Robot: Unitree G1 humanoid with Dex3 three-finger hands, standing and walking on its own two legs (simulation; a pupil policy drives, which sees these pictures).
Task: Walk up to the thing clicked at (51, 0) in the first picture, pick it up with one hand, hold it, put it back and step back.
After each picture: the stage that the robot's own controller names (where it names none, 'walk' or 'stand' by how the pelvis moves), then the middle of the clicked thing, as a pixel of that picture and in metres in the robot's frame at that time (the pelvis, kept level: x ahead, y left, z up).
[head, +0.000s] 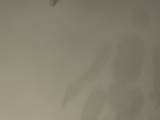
stand; out of the picture +2.30 +0.49 -0.65
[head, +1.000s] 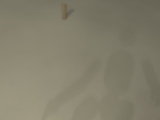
walk; (64, 11) +2.19 +0.24 -0.63
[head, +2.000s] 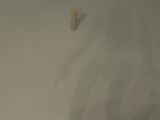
walk; (73, 20) +1.54 +0.08 -0.64
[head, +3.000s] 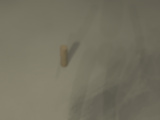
walk; (63, 56) +1.03 +0.15 -0.64
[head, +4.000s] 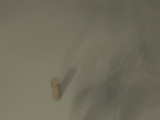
walk; (56, 89) +0.69 +0.19 -0.64
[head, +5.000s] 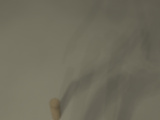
stand; (55, 110) +0.51 +0.16 -0.64
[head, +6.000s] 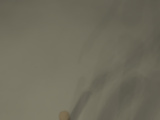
stand; out of the picture +0.45 +0.16 -0.64
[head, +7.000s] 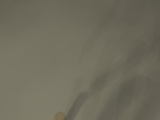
stand; out of the picture +0.44 +0.18 -0.65
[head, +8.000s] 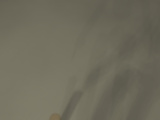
stand; out of the picture +0.41 +0.20 -0.65
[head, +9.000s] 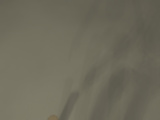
stand; out of the picture +0.41 +0.22 -0.66
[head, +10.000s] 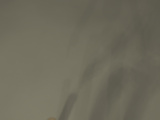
stand; out of the picture +0.40 +0.22 -0.66
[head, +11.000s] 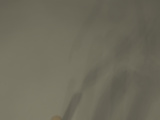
stand; out of the picture +0.41 +0.19 -0.66
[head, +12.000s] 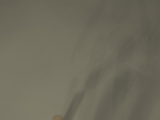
stand; out of the picture +0.42 +0.19 -0.66
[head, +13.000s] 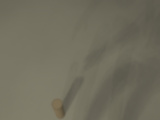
go down; (59, 109) +0.44 +0.17 -0.64
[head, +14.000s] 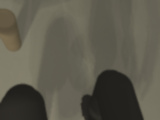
go down; (9, 34) +0.53 +0.20 -0.24
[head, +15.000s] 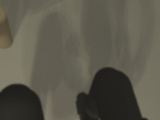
close in; out of the picture +0.52 +0.20 -0.23
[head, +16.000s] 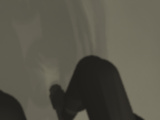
close in; out of the picture +0.51 +0.25 -0.18
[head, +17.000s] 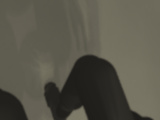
lift; out of the picture +0.49 +0.24 -0.19
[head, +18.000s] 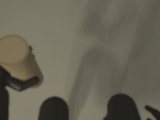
lift; (25, 68) +0.36 +0.19 +0.00
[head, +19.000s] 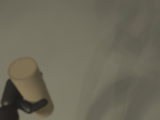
hold; (35, 92) +0.30 +0.17 +0.04
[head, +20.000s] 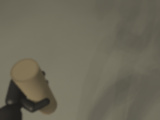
hold; (38, 91) +0.31 +0.16 +0.03
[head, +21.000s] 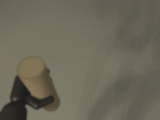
crouch; (43, 88) +0.31 +0.15 +0.04
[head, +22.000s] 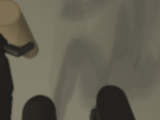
crouch; (20, 36) +0.48 +0.16 -0.04
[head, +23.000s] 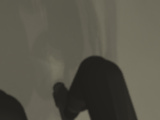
lower; out of the picture +0.48 +0.25 -0.19
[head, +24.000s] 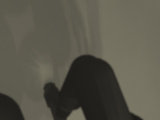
lower; out of the picture +0.49 +0.25 -0.19
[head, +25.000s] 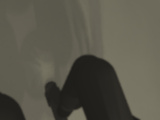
lower; out of the picture +0.49 +0.25 -0.19
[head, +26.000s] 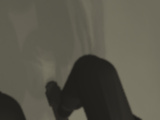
lower; out of the picture +0.49 +0.25 -0.19
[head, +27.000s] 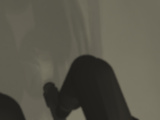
loosen; out of the picture +0.49 +0.24 -0.19
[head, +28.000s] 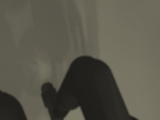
withdraw; out of the picture +0.49 +0.23 -0.20
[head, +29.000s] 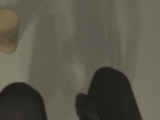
stand; (7, 35) +0.49 +0.19 -0.22
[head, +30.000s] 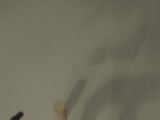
stand; (61, 112) +0.43 +0.13 -0.56
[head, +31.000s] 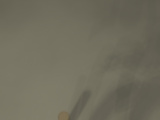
stand; out of the picture +0.42 +0.13 -0.60
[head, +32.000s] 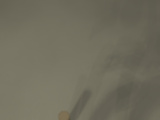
stand; out of the picture +0.42 +0.13 -0.60
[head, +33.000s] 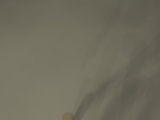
stand; out of the picture +0.43 +0.13 -0.65
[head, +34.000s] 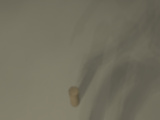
walk; (74, 97) +0.51 +0.08 -0.64
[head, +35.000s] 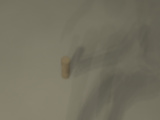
walk; (65, 68) +0.74 +0.10 -0.63
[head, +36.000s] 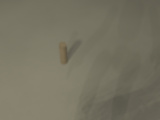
stand; (63, 53) +1.05 +0.20 -0.63
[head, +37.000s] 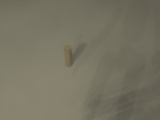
stand; (68, 56) +1.06 +0.16 -0.65
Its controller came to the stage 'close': yes
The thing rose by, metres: 0.69
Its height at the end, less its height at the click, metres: +0.00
